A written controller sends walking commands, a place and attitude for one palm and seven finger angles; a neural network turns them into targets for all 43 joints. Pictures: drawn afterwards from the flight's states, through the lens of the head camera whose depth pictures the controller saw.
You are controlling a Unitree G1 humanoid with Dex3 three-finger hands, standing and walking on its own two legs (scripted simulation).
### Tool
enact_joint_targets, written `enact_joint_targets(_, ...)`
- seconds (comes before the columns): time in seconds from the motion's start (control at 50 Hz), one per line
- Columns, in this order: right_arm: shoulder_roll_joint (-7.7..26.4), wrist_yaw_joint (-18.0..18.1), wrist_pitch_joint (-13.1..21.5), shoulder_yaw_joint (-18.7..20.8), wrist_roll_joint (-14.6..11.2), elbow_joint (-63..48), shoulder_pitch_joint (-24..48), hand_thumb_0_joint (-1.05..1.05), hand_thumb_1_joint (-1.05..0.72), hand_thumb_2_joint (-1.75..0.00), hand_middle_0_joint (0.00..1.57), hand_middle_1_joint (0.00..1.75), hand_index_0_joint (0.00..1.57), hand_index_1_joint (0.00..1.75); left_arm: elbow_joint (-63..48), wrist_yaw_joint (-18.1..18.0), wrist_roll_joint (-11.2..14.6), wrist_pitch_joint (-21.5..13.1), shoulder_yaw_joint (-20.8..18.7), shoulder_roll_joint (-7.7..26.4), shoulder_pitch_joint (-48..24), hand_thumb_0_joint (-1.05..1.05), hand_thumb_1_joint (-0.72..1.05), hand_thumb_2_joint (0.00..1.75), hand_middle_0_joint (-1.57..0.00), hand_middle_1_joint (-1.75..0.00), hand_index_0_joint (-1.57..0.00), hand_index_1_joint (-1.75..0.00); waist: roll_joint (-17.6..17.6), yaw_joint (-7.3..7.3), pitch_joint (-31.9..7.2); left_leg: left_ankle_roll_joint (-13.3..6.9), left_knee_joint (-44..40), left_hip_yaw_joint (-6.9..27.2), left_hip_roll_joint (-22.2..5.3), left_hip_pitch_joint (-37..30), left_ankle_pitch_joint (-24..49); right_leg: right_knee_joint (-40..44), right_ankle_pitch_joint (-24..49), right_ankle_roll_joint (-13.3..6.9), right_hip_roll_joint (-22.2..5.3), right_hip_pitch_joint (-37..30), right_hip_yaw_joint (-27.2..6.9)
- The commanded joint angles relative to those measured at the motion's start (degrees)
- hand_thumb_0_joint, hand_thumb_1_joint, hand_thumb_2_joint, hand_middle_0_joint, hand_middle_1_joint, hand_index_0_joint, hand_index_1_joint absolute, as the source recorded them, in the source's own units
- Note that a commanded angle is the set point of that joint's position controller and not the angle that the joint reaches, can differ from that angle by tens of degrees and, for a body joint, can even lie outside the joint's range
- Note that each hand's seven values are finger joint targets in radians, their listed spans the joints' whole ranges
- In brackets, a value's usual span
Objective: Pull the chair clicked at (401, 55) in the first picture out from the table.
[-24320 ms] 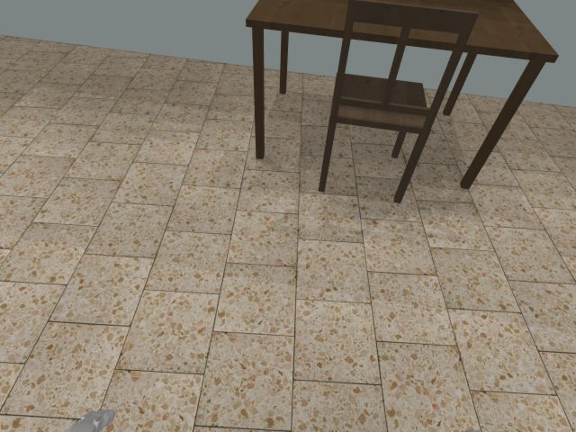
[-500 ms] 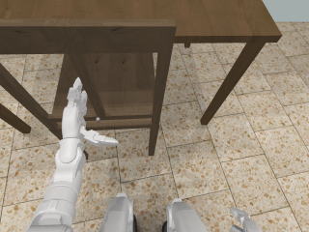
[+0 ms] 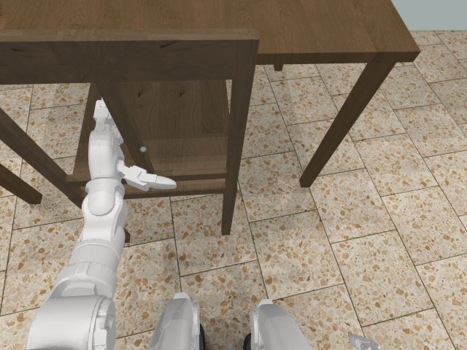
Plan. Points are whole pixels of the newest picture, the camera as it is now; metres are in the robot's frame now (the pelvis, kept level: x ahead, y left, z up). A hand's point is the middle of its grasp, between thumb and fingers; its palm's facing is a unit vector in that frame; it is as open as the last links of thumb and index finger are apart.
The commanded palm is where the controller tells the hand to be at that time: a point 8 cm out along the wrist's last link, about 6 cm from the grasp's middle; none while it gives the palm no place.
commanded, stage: push the fingers through the gap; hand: left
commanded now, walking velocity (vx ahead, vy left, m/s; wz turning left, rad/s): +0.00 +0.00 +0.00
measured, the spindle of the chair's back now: (131, 137) +0.49 +0.17 +0.01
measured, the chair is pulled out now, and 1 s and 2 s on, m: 0.00 0.00 0.03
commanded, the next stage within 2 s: hook a spindle and tug to test in 0.32 s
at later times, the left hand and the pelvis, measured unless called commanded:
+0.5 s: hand (141, 154) +0.44 +0.15 +0.03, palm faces +0.08 -1.00 -0.03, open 16.9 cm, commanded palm +0.41 +0.19 +0.02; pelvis +0.00 +0.00 +0.00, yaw +0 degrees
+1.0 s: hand (139, 151) +0.45 +0.15 +0.02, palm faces +0.09 -1.00 -0.02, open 11.4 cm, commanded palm +0.42 +0.19 +0.02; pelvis +0.00 +0.00 +0.00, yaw +0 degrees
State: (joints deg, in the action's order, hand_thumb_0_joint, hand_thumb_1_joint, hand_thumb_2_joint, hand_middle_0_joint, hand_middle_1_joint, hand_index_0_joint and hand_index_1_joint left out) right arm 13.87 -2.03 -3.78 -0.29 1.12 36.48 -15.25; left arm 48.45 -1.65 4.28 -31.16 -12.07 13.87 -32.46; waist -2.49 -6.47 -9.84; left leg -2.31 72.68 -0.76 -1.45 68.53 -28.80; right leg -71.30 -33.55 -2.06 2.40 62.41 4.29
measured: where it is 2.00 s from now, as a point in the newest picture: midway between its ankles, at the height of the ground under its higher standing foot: outside the picture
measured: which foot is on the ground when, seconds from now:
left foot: down 0.00-1.00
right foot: down 0.00-1.00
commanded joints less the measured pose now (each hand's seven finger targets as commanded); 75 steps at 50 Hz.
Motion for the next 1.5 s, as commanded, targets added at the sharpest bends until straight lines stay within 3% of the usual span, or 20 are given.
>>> enact_joint_targets(0.0, 9.7, 0.4, 0.0, 3.3, 0.1, -5.6, -5.8, 0.00, -0.90, -0.90, 0.20, 0.30, 0.20, 0.30, -4.8, 0.9, 0.1, -0.8, -2.4, 9.0, -16.8, 0.00, -0.50, 0.30, -0.06, -0.08, -0.06, -0.08, -0.5, -1.12, -22.4, 0.6, -7.4, 3.7, 0.9, -21.0, 15.0, 10.5, 16.5, 0.7, 0.0, -6.4, -2.9)
enact_joint_targets(0.08, 9.2, 0.4, 0.2, 3.6, 0.1, -6.6, -5.3, 0.00, -0.90, -0.90, 0.20, 0.30, 0.20, 0.30, -14.6, 1.6, 2.0, -3.9, -3.2, 9.9, -19.6, 0.00, -0.50, 0.30, -0.06, -0.08, -0.06, -0.08, -4.4, -0.13, -30.1, 0.7, -7.0, 3.6, 0.6, -27.1, 20.6, 10.0, 21.0, 0.5, 0.2, -8.7, -3.6)
enact_joint_targets(0.12, 9.0, 0.5, 0.5, 3.6, 0.0, -6.2, -5.3, 0.00, -0.90, -0.90, 0.20, 0.30, 0.20, 0.30, -17.2, 1.3, 2.2, -5.3, -3.7, 11.1, -20.3, 0.00, -0.50, 0.30, -0.06, -0.08, -0.06, -0.08, -4.6, -0.29, -31.2, 0.9, -6.9, 3.8, 0.4, -28.3, 21.8, 10.0, 22.1, 0.6, 0.4, -9.5, -3.7)
enact_joint_targets(0.24, 9.2, 0.7, 0.2, 3.4, 0.0, -4.6, -5.9, 0.00, -0.90, -0.90, 0.20, 0.30, 0.20, 0.30, -7.3, 1.3, 0.3, -3.7, -2.9, 10.3, -17.6, 0.00, -0.50, 0.30, -0.06, -0.08, -0.06, -0.08, 0.1, -1.96, -21.9, 0.4, -6.8, 3.3, 0.7, -20.5, 14.6, 11.1, 17.1, 1.1, 0.2, -7.4, -3.8)
enact_joint_targets(0.3, 9.3, 0.7, 0.2, 3.4, 0.0, -5.3, -5.7, 0.00, -0.90, -0.90, 0.20, 0.30, 0.20, 0.30, -7.3, 2.2, 1.2, -3.0, -3.7, 10.5, -17.0, 0.00, -0.50, 0.30, -0.06, -0.08, -0.06, -0.08, -2.1, -0.81, -23.7, 0.5, -6.9, 3.1, 0.9, -21.6, 15.7, 10.9, 18.1, 0.8, 0.1, -8.2, -4.0)
enact_joint_targets(0.4, 9.2, 0.5, 0.3, 3.7, -0.2, -5.6, -5.5, 0.00, -0.90, -0.90, 0.20, 0.30, 0.20, 0.30, -12.7, 3.1, 2.5, -4.1, -2.0, 8.9, -18.0, 0.00, -0.50, 0.30, -0.06, -0.08, -0.06, -0.08, -4.3, -0.79, -27.5, 0.9, -7.1, 3.8, 0.4, -27.2, 20.4, 10.3, 20.9, 0.6, 0.2, -7.3, -3.2)
enact_joint_targets(0.54, 9.2, 0.4, 0.1, 3.8, -0.1, -5.1, -5.5, 0.00, -0.90, -0.90, 0.20, 0.30, 0.20, 0.30, -10.1, 1.3, 0.9, -3.8, -1.6, 8.4, -17.9, 0.00, -0.50, 0.30, -0.18, -0.46, -0.18, -0.46, -0.8, -1.73, -23.1, 0.6, -6.9, 3.9, 0.5, -23.7, 16.7, 10.6, 17.9, 0.9, 0.3, -5.9, -3.2)
enact_joint_targets(0.6, 9.2, 0.6, 0.0, 3.6, 0.1, -5.3, -5.4, 0.00, -0.90, -0.90, 0.20, 0.30, 0.20, 0.30, -10.4, 0.4, 0.8, -4.4, -4.1, 10.9, -18.5, 0.00, -0.50, 0.30, -0.24, -0.63, -0.24, -0.63, -1.3, -0.86, -24.9, 0.7, -6.9, 3.9, 0.6, -23.9, 17.3, 10.0, 18.3, 0.7, 0.2, -6.7, -3.2)
enact_joint_targets(0.66, 9.0, 0.5, 0.0, 3.5, 0.2, -5.4, -5.5, 0.00, -0.90, -0.90, 0.20, 0.30, 0.20, 0.30, -10.0, 1.1, 0.5, -4.4, -2.2, 9.2, -20.0, 0.00, -0.50, 0.30, -0.29, -0.79, -0.29, -0.79, -2.0, -1.57, -25.1, 0.5, -6.5, 3.7, 0.7, -23.8, 17.4, 10.0, 18.7, 0.8, 0.3, -6.7, -3.5)
enact_joint_targets(0.7, 9.2, 0.5, -0.1, 3.6, 0.1, -5.7, -5.3, 0.00, -0.90, -0.90, 0.20, 0.30, 0.20, 0.30, -10.0, 1.5, 0.6, -4.3, -2.9, 10.1, -18.7, 0.00, -0.50, 0.30, -0.32, -0.90, -0.32, -0.90, -3.1, -0.90, -26.2, 0.7, -6.5, 3.6, 0.7, -24.5, 17.8, 10.1, 19.0, 0.7, 0.3, -7.1, -3.5)
enact_joint_targets(0.74, 8.9, 0.5, -0.1, 3.5, 0.1, -5.6, -5.1, 0.00, -0.90, -0.90, 0.20, 0.30, 0.20, 0.30, -11.5, 1.9, 1.2, -4.2, -1.0, 7.8, -20.3, 0.00, -0.39, 0.35, -0.36, -1.01, -0.36, -1.01, -3.6, -1.62, -27.1, 0.7, -6.6, 3.8, 0.6, -25.8, 18.3, 10.3, 19.1, 0.8, 0.3, -6.8, -3.4)
enact_joint_targets(0.8, 9.3, 0.7, -0.1, 3.6, 0.0, -5.2, -5.4, 0.00, -0.90, -0.90, 0.20, 0.30, 0.20, 0.30, -10.3, 2.1, 1.7, -3.5, -2.6, 9.6, -19.7, 0.00, -0.22, 0.42, -0.41, -1.18, -0.41, -1.18, -2.7, -1.46, -26.0, 0.7, -6.6, 4.1, 0.5, -25.2, 17.8, 10.3, 18.5, 0.7, 0.4, -6.4, -3.2)
enact_joint_targets(0.86, 9.3, 0.6, -0.1, 3.4, 0.1, -5.3, -5.7, 0.00, -0.90, -0.90, 0.20, 0.30, 0.20, 0.30, -9.5, 2.0, 1.6, -3.1, -1.5, 8.1, -20.6, 0.00, -0.05, 0.49, -0.46, -1.34, -0.46, -1.34, -2.6, -2.10, -25.5, 0.6, -6.7, 4.3, 0.5, -25.1, 18.0, 10.1, 18.6, 0.7, 0.4, -5.6, -3.0)
enact_joint_targets(0.9, 9.3, 0.6, -0.2, 3.6, 0.1, -5.1, -5.8, 0.00, -0.90, -0.90, 0.20, 0.30, 0.20, 0.30, -9.2, 1.7, 1.1, -3.2, -2.2, 9.1, -20.1, 0.00, 0.06, 0.54, -0.50, -1.45, -0.50, -1.45, -2.5, -1.59, -25.4, 0.7, -6.8, 4.3, 0.5, -25.2, 17.9, 10.2, 18.1, 0.7, 0.4, -5.4, -2.8)
enact_joint_targets(1.0, 9.1, 0.3, -0.3, 3.8, 0.2, -5.0, -6.0, 0.00, -0.90, -0.90, 0.20, 0.30, 0.20, 0.30, -10.3, 1.7, 1.1, -3.5, -0.5, 6.7, -19.3, 0.00, 0.34, 0.66, -0.50, -1.45, -0.50, -1.45, -3.6, -1.77, -26.8, 0.9, -6.7, 4.6, 0.2, -28.0, 20.5, 9.9, 19.4, 0.5, 0.5, -4.5, -2.3)
enact_joint_targets(1.12, 9.2, 0.0, -0.6, 3.8, 0.2, -5.4, -6.0, 0.00, -0.90, -0.90, 0.20, 0.30, 0.20, 0.30, -11.2, 1.3, 0.7, -3.6, -0.9, 7.4, -17.5, 0.00, 0.68, 0.80, -0.50, -1.45, -0.50, -1.45, -4.0, -0.93, -27.2, 1.1, -7.3, 4.7, 0.2, -28.6, 21.5, 9.7, 20.0, 0.3, 0.6, -5.1, -2.2)
enact_joint_targets(1.18, 9.1, -0.3, -0.7, 3.9, 0.2, -5.5, -5.9, 0.00, -0.90, -0.90, 0.20, 0.30, 0.20, 0.30, -12.4, 1.1, 0.9, -3.5, 0.9, 5.3, -18.6, 0.00, 0.84, 0.88, -0.50, -1.45, -0.50, -1.45, -4.4, -1.73, -27.1, 1.2, -7.5, 5.2, -0.1, -30.2, 21.9, 9.8, 19.5, 0.4, 0.6, -3.8, -1.7)
enact_joint_targets(1.2, 9.3, -0.2, -0.8, 4.1, 0.2, -5.5, -6.2, 0.00, -0.90, -0.90, 0.20, 0.30, 0.20, 0.30, -11.6, 0.9, 0.9, -3.3, -0.9, 7.0, -16.4, 0.00, 0.90, 0.90, -0.50, -1.45, -0.50, -1.45, -4.0, -0.81, -26.9, 1.3, -7.5, 5.0, 0.0, -29.9, 22.2, 9.8, 19.9, 0.2, 0.7, -4.5, -1.9)
enact_joint_targets(1.26, 9.2, -0.4, -0.9, 4.0, 0.2, -5.7, -6.3, 0.00, -0.90, -0.90, 0.20, 0.30, 0.20, 0.30, -12.2, 0.8, 1.1, -3.2, -0.5, 6.3, -15.4, 0.00, 0.90, 0.90, -0.50, -1.45, -0.50, -1.45, -2.7, -1.17, -26.9, 1.1, -7.6, 4.9, 0.0, -29.5, 23.1, 9.9, 21.2, 0.4, 0.8, -5.4, -1.9)
enact_joint_targets(1.48, 8.7, -1.1, -1.5, 4.0, -0.2, -8.2, -5.4, 0.00, -0.90, -0.90, 0.20, 0.30, 0.20, 0.30, -19.6, 1.5, 2.1, -2.2, 0.1, 5.7, -1.9, 0.00, 0.90, 0.90, -0.50, -1.45, -0.50, -1.45, -3.5, 1.71, -27.6, 1.4, -8.6, 3.8, -0.2, -31.3, 29.7, 9.9, 27.7, 0.2, 0.7, -10.1, -2.0)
